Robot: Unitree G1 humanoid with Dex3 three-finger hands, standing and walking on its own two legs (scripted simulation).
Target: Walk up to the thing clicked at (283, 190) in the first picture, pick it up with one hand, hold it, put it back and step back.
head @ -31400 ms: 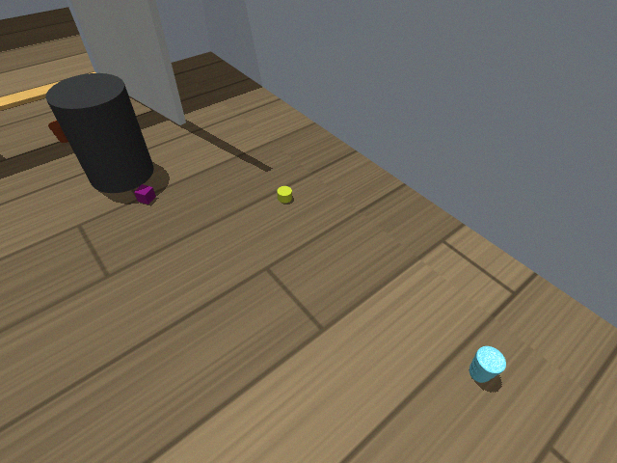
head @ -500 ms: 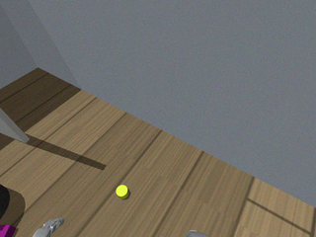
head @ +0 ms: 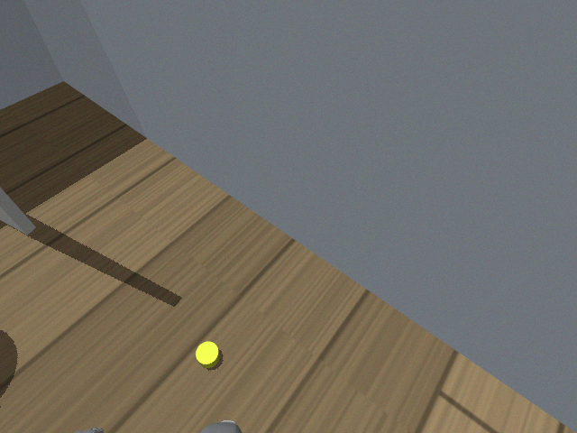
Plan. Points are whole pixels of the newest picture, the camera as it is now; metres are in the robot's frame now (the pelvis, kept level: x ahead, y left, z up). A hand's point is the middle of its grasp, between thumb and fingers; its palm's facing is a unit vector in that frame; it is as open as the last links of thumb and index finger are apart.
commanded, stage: walk up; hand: left
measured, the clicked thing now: (208, 354) +0.41 +0.24 -0.74
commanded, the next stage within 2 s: none
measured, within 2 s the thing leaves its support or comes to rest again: neither
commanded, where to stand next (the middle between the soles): +0.02 +0.01 m, yaw -1 degrees
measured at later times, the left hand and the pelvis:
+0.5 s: hand out of the picture +0.08 +0.26 -0.13, palm faces +0.01 -0.94 -0.35, open 7.4 cm; pelvis +0.01 +0.00 +0.02, yaw +0 degrees
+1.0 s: hand out of the picture +0.08 +0.26 -0.14, palm faces -0.02 -0.95 -0.31, open 7.3 cm; pelvis +0.01 +0.01 +0.02, yaw -1 degrees
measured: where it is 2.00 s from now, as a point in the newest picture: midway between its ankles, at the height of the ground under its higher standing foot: outside the picture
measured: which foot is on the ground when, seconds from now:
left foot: down 0.00-1.00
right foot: down 0.00-1.00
